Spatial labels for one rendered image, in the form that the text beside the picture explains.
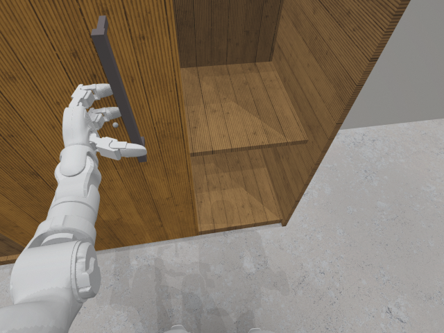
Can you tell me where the robot left upper arm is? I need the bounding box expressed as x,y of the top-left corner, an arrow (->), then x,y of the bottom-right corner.
0,240 -> 101,333

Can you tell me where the robot left forearm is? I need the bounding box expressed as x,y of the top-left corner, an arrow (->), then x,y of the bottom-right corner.
10,145 -> 101,304

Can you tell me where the handle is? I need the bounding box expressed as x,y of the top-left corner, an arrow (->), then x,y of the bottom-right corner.
91,15 -> 147,162

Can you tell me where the left robot hand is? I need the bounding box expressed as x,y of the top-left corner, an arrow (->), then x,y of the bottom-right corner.
62,84 -> 147,160

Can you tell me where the wardrobe door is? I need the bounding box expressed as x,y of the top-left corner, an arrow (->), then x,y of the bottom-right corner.
0,233 -> 25,257
0,0 -> 199,251

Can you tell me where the left robot shin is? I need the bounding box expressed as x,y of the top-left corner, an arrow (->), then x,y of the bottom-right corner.
171,325 -> 186,331

